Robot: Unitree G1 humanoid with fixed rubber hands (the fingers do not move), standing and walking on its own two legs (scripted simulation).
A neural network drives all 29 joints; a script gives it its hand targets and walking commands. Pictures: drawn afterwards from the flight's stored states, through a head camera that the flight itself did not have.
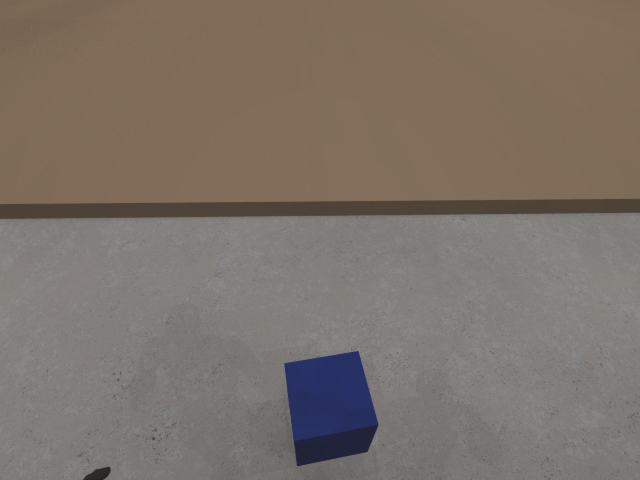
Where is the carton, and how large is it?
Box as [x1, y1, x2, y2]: [284, 351, 377, 465]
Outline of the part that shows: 358,351 284,363 297,465 367,451 376,429 377,421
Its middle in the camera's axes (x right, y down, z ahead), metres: +0.02 +0.47 +1.10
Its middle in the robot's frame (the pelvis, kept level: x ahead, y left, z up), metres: +0.44 -0.01 -0.66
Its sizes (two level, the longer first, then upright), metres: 0.210 0.200 0.250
